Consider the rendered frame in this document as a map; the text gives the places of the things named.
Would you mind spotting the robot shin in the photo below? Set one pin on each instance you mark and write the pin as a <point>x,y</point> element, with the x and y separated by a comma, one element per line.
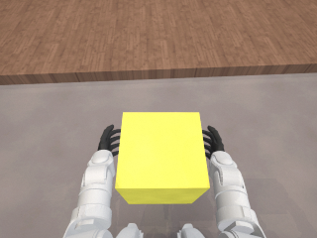
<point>188,225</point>
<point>132,225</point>

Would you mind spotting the left robot hand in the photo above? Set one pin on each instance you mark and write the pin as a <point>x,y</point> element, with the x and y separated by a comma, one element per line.
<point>106,140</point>

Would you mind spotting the left robot forearm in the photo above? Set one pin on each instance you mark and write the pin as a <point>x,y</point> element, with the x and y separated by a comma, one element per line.
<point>94,199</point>

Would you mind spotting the right robot forearm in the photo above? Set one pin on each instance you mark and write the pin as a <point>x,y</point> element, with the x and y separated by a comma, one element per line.
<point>233,208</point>

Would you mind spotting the carton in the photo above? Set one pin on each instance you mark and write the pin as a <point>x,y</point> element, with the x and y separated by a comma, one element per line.
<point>161,158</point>

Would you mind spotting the right robot shin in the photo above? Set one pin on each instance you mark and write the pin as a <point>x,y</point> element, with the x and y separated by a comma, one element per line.
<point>188,225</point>

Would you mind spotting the left robot shin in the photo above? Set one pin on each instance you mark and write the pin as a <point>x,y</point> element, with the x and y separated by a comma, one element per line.
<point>132,225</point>

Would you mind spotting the left robot upper arm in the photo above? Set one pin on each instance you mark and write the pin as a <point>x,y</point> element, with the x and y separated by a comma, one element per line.
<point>94,233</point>

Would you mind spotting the right robot hand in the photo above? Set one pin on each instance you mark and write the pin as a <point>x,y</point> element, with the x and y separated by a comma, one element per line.
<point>215,141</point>

